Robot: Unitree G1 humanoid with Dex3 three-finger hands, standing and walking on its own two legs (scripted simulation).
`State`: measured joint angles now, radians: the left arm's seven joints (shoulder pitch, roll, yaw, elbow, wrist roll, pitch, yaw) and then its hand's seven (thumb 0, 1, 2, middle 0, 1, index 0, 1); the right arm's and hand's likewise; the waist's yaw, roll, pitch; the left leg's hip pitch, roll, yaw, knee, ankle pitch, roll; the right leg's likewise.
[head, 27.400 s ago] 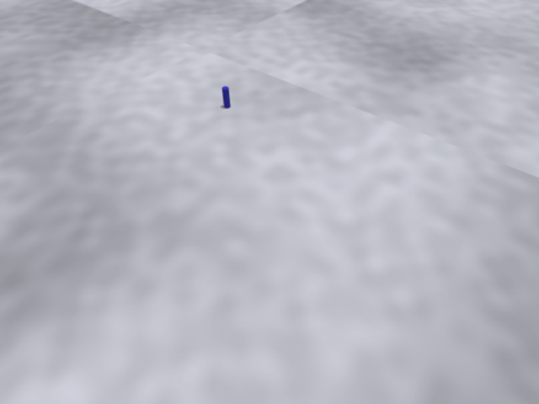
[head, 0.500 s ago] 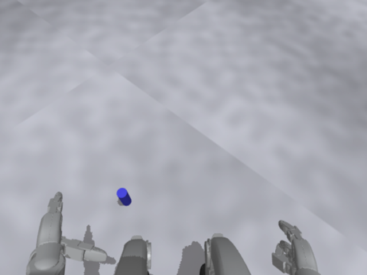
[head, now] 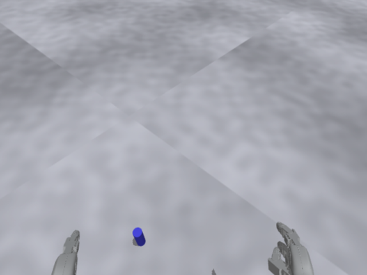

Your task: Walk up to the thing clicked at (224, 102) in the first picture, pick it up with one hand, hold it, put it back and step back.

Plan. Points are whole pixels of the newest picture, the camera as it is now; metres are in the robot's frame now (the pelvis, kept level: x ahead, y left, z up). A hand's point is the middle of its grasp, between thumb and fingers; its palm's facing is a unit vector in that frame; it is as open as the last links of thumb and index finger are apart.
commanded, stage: home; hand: left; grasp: from the side
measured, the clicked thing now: (139, 237) +0.42 +0.21 -0.65
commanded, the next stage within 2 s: stand in 1.46 s
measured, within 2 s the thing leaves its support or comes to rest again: neither
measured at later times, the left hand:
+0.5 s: hand (103, 273) +0.17 +0.17 -0.05, palm faces +0.10 -0.95 -0.29, open 17.5 cm
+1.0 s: hand out of the picture +0.16 +0.16 -0.05, palm faces +0.11 -0.95 -0.28, open 17.4 cm
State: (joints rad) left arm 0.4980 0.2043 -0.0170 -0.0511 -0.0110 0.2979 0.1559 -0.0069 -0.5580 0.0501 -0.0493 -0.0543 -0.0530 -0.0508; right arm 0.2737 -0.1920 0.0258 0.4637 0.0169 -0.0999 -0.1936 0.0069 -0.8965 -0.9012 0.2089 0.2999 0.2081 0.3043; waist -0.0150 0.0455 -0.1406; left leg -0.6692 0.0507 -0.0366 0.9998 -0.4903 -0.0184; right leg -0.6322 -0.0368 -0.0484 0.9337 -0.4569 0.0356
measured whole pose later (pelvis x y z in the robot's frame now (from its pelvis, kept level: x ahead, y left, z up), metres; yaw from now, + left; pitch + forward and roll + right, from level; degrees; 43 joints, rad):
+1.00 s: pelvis -0.01 -0.02 +0.01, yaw +0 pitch +7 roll -1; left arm 0.45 0.19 -0.01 0.03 -0.01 0.28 0.13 -0.01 -0.54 0.06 -0.05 -0.06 -0.05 -0.06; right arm 0.27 -0.20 0.02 0.52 0.01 -0.12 -0.19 0.01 -0.90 -0.90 0.21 0.30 0.21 0.30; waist -0.01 0.04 -0.11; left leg -0.61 0.06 -0.04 0.94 -0.45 -0.04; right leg -0.59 -0.03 -0.06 0.90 -0.44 0.01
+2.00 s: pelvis +0.00 -0.01 +0.01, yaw +0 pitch +5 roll -1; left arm 0.35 0.23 -0.02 0.21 0.06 0.15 0.08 0.00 0.51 0.81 -0.19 -0.29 -0.20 -0.29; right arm 0.22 -0.22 0.02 0.63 -0.07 -0.10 -0.13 0.01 -0.90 -0.90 0.21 0.30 0.21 0.30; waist 0.01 0.02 -0.05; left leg -0.54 0.04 -0.02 0.92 -0.45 -0.02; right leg -0.53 -0.04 -0.03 0.88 -0.44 0.02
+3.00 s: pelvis -0.02 -0.01 +0.06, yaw +1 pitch -4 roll +0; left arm 0.15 0.33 0.00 1.15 0.03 -0.01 0.01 0.01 0.90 0.90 -0.20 -0.30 -0.20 -0.30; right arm 0.15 -0.33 -0.03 1.13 -0.02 0.00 0.00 0.00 -0.90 -0.90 0.21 0.30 0.21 0.30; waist 0.02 0.02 0.06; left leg -0.14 0.03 -0.02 0.38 -0.17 -0.03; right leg -0.13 -0.05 -0.05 0.38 -0.17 0.03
